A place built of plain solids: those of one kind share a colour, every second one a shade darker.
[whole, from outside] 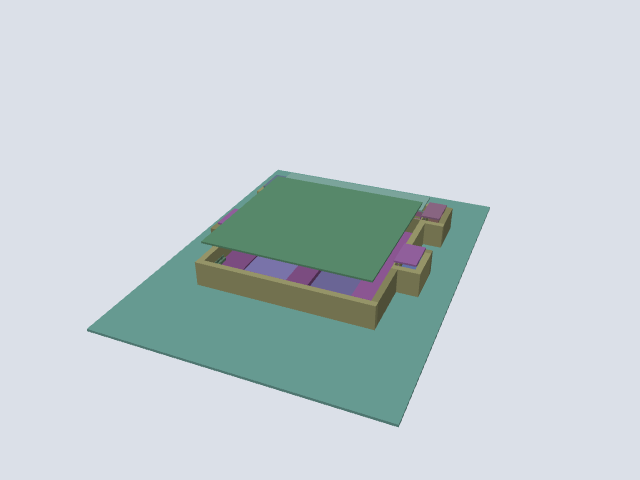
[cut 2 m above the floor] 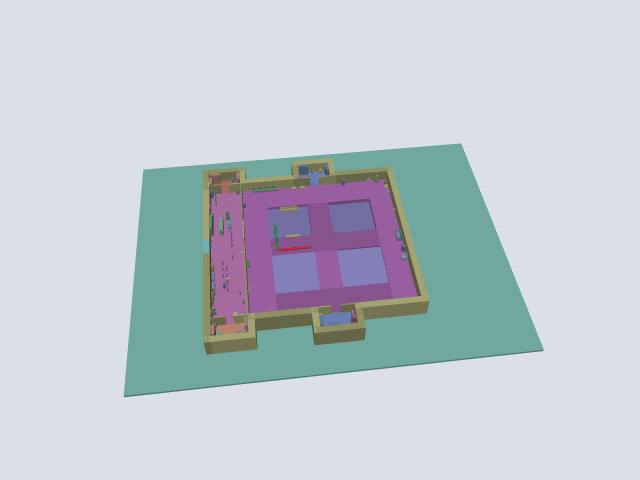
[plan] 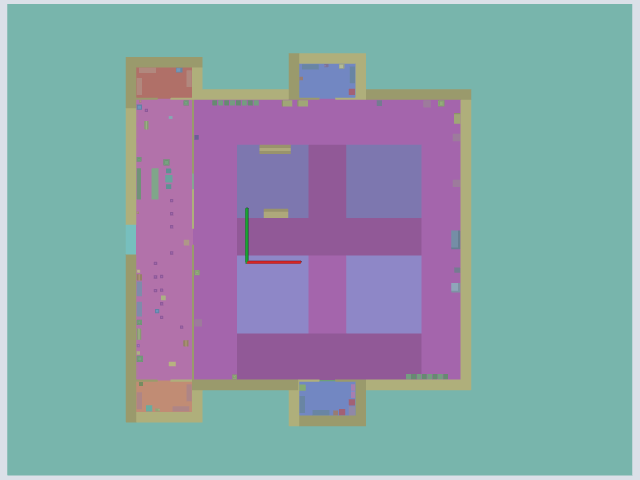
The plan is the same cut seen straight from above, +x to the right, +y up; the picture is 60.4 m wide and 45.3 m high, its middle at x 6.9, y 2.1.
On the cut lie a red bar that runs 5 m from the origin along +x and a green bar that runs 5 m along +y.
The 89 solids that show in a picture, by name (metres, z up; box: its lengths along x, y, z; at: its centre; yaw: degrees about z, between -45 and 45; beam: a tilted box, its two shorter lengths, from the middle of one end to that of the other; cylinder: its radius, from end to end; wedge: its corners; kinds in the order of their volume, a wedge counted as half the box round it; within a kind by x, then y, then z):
{
 "ground_under_all_1": {"box": [58.98, 44.51, 0.4], "at": [6.88, 2.13, -1.48]},
 "wall_1": {"box": [1.0, 4.85, 4.06], "at": [-10.93, -12.7, 0.7]},
 "wall_2": {"box": [1.0, 12.8, 4.06], "at": [-10.93, -5.67, 0.7]},
 "wall_3": {"box": [1.0, 12.8, 4.06], "at": [-10.93, 9.93, 0.7]},
 "wall_4": {"box": [1.0, 4.85, 4.06], "at": [-10.93, 16.95, 0.7]},
 "wall_5": {"box": [2.23, 0.2, 4.06], "at": [-9.52, -11.17, 0.7]},
 "wall_6": {"box": [2.23, 0.2, 4.06], "at": [-9.52, 15.43, 0.7]},
 "wall_7": {"box": [7.25, 1.0, 4.06], "at": [-7.8, -14.62, 0.7]},
 "wall_8": {"box": [7.25, 1.0, 4.06], "at": [-7.8, 18.88, 0.7]},
 "wall_9": {"box": [2.23, 0.2, 4.06], "at": [-6.09, -11.17, 0.7]},
 "wall_10": {"box": [2.23, 0.2, 4.06], "at": [-6.09, 15.43, 0.7]},
 "wall_11": {"box": [0.2, 12.93, 4.06], "at": [-5.08, -4.81, 0.7]},
 "wall_12": {"box": [0.2, 3.73, 4.06], "at": [-5.08, 5.02, 0.7]},
 "wall_13": {"box": [0.2, 7.15, 4.06], "at": [-5.08, 11.96, 0.7]},
 "wall_14": {"box": [1.0, 4.05, 4.06], "at": [-4.68, -13.1, 0.7]},
 "wall_15": {"box": [1.0, 4.05, 4.06], "at": [-4.68, 17.36, 0.7]},
 "wall_16": {"box": [10.03, 1.0, 4.06], "at": [-0.17, -11.57, 0.7]},
 "wall_17": {"box": [10.03, 1.0, 4.06], "at": [-0.17, 15.83, 0.7]},
 "wall_18": {"box": [1.0, 4.4, 4.06], "at": [4.44, -13.27, 0.7]},
 "wall_19": {"box": [1.0, 4.4, 4.06], "at": [4.44, 17.53, 0.7]},
 "wall_20": {"box": [2.1, 0.2, 4.06], "at": [5.79, -11.17, 0.7]},
 "wall_21": {"box": [2.1, 0.2, 4.06], "at": [5.79, 15.43, 0.7]},
 "wall_22": {"box": [2.01, 0.2, 4.06], "at": [5.84, -11.17, 0.7]},
 "wall_23": {"box": [7.3, 1.0, 4.06], "at": [7.59, -14.97, 0.7]},
 "wall_24": {"box": [7.3, 1.0, 4.06], "at": [7.59, 19.23, 0.7]},
 "wall_25": {"box": [2.01, 0.2, 4.06], "at": [9.35, 15.43, 0.7]},
 "wall_26": {"box": [2.1, 0.2, 4.06], "at": [9.4, -11.17, 0.7]},
 "wall_27": {"box": [2.1, 0.2, 4.06], "at": [9.4, 15.43, 0.7]},
 "wall_28": {"box": [1.0, 4.4, 4.06], "at": [10.75, -13.27, 0.7]},
 "wall_29": {"box": [1.0, 4.4, 4.06], "at": [10.75, 17.53, 0.7]},
 "wall_30": {"box": [10.83, 1.0, 4.06], "at": [15.76, -11.57, 0.7]},
 "wall_31": {"box": [10.83, 1.0, 4.06], "at": [15.76, 15.83, 0.7]},
 "wall_32": {"box": [1.0, 28.4, 4.06], "at": [20.67, 2.13, 0.7]},
 "floor_gang_1": {"box": [4.15, 26.6, 1.33], "at": [-3.0, 2.13, -0.67]},
 "floor_gang_2": {"box": [3.55, 7.35, 1.33], "at": [7.59, -3.04, -0.67]},
 "floor_gang_3": {"box": [3.55, 6.9, 1.33], "at": [7.59, 7.63, -0.67]},
 "floor_gang_4": {"box": [17.4, 4.45, 1.33], "at": [7.77, -8.95, -0.67]},
 "floor_gang_5": {"box": [17.4, 3.55, 1.33], "at": [7.77, 2.4, -0.67]},
 "floor_gang_6": {"box": [17.4, 4.35, 1.33], "at": [7.77, 13.26, -0.67]},
 "floor_gang_7": {"box": [3.8, 26.6, 1.33], "at": [18.37, 2.13, -0.67]},
 "ceil_hall_1": {"box": [25.35, 26.6, 0.3], "at": [7.59, 2.13, 5.9]},
 "floor_foyer_1": {"box": [5.45, 26.6, 1.33], "at": [-7.8, 2.13, -0.67]},
 "step_tier_1": {"box": [6.75, 7.35, 1.33], "at": [2.44, -3.04, -0.67]},
 "step_tier_2": {"box": [6.75, 6.9, 0.8], "at": [2.44, 7.63, -0.93]},
 "step_tier_3": {"box": [7.1, 7.35, 1.1], "at": [12.92, -3.04, -0.78]},
 "step_tier_4": {"box": [7.1, 6.9, 0.6], "at": [12.92, 7.63, -1.03]},
 "floor_side_1": {"box": [5.5, 3.4, 1.33], "at": [7.59, -12.87, -0.67]},
 "floor_side_2": {"box": [5.5, 3.4, 1.33], "at": [7.59, 17.13, -0.67]},
 "ceil_foyer_1": {"box": [5.45, 26.6, 0.3], "at": [-7.8, 2.13, 4.35]},
 "floor_cloaks_1": {"box": [5.45, 3.05, 1.33], "at": [-7.8, -12.7, -0.67]},
 "floor_store_1": {"box": [5.45, 3.05, 1.33], "at": [-7.8, 16.95, -0.67]},
 "door_leaf_1": {"box": [0.97, 2.8, 4.6], "at": [-10.95, 2.13, 0.97]},
 "ceil_side_1": {"box": [5.5, 3.4, 0.3], "at": [7.59, -12.87, 3.4]},
 "ceil_side_2": {"box": [5.5, 3.4, 0.3], "at": [7.59, 17.13, 3.4]},
 "shelves_side_1": {"box": [0.5, 1.6, 2.0], "at": [5.22, -13.42, 1.0]},
 "shelves_side_2": {"box": [1.6, 0.5, 2.0], "at": [6.0, 18.45, 1.0]},
 "shelves_side_3": {"box": [1.6, 0.5, 2.0], "at": [7.0, -14.19, 1.0]},
 "shelves_side_4": {"box": [0.5, 1.6, 2.0], "at": [9.96, 17.68, 1.0]},
 "ceil_cloaks_1": {"box": [5.45, 3.05, 0.3], "at": [-7.8, -12.7, 3.4]},
 "ceil_store_1": {"box": [5.45, 3.05, 0.3], "at": [-7.8, 16.95, 3.4]},
 "tread_1": {"box": [2.95, 0.29, 0.93], "at": [2.66, 10.36, -0.86]},
 "tread_2": {"box": [2.95, 0.29, 1.06], "at": [2.66, 10.64, -0.8]},
 "tread_3": {"box": [2.95, 0.29, 1.2], "at": [2.66, 10.94, -0.73]},
 "tread_4": {"box": [2.3, 0.29, 1.2], "at": [2.75, 4.33, -0.73]},
 "tread_5": {"box": [2.3, 0.29, 1.06], "at": [2.75, 4.62, -0.8]},
 "tread_6": {"box": [2.3, 0.29, 0.93], "at": [2.75, 4.91, -0.86]},
 "shelves_cloaks_1": {"box": [0.5, 1.6, 2.0], "at": [-10.15, -13.07, 1.0]},
 "shelves_cloaks_2": {"box": [1.6, 0.5, 2.0], "at": [-6.23, -13.84, 1.0]},
 "shelves_cloaks_3": {"box": [0.5, 1.6, 2.0], "at": [-5.46, -12.32, 1.0]},
 "shelves_store_1": {"box": [0.5, 1.6, 2.0], "at": [-10.15, 16.58, 1.0]},
 "shelves_store_2": {"box": [1.6, 0.5, 2.0], "at": [-9.38, 18.1, 1.0]},
 "shelves_store_3": {"box": [0.5, 1.6, 2.0], "at": [-5.46, 17.33, 1.0]},
 "bar_foyer_1": {"box": [0.4, 2.95, 2.1], "at": [-10.2, 7.41, 1.05]},
 "bar_foyer_2": {"box": [0.65, 2.95, 1.1], "at": [-8.68, 7.41, 0.55]},
 "fridge_cloaks_1": {"box": [0.6, 0.6, 1.8], "at": [-9.23, -13.79, 0.9]},
 "fridge_side_1": {"box": [0.6, 0.6, 1.8], "at": [9.91, -13.22, 0.9]},
 "bench_foyer_1": {"box": [0.5, 1.4, 0.46], "at": [-10.15, -4.42, 0.22]},
 "bench_foyer_2": {"box": [0.5, 1.4, 0.46], "at": [-10.15, -2.52, 0.22]},
 "sofa_1": {"box": [0.86, 1.78, 0.33], "at": [19.7, 2.11, 0.27]},
 "hamper_side_1": {"box": [0.6, 0.9, 0.72], "at": [9.91, -14.07, 0.36]},
 "armchair_1": {"box": [0.86, 0.9, 0.33], "at": [19.7, -2.41, 0.27]},
 "trolley_1": {"box": [1.0, 0.6, 0.06], "at": [3.78, 14.99, 0.2]},
 "trolley_2": {"box": [1.0, 0.6, 0.06], "at": [5.26, 14.99, 0.2]},
 "trolley_3": {"box": [0.6, 1.0, 0.06], "at": [19.84, 13.58, 0.2]},
 "cafe_table_1": {"box": [0.7, 0.7, 0.04], "at": [-4.59, -5.72, 0.72]},
 "cafe_table_2": {"box": [0.7, 0.7, 0.04], "at": [17.0, 14.95, 0.72]},
 "cafe_table_3": {"box": [0.7, 0.7, 0.04], "at": [19.79, 7.44, 0.72]},
 "cafe_table_4": {"box": [0.7, 0.7, 0.04], "at": [19.79, 11.77, 0.72]},
 "cafe_table_foyer_1": {"box": [0.7, 0.7, 0.04], "at": [-7.37, 7.88, 0.72]}
}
